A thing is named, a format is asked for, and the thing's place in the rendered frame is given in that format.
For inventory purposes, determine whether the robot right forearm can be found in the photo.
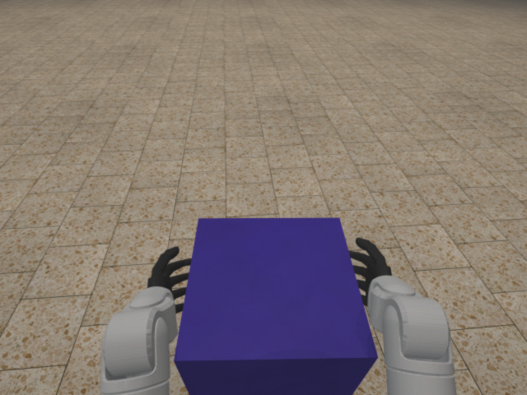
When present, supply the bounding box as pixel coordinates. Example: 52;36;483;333
367;276;457;395

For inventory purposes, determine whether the robot left forearm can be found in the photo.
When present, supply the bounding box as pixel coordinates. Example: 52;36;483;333
100;286;178;395

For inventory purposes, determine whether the robot left hand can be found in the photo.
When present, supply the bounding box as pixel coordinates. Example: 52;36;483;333
147;246;192;313

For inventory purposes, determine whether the carton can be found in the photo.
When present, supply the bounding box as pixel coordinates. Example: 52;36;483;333
174;218;378;395

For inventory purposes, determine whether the robot right hand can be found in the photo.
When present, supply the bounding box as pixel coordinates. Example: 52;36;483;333
349;238;392;306

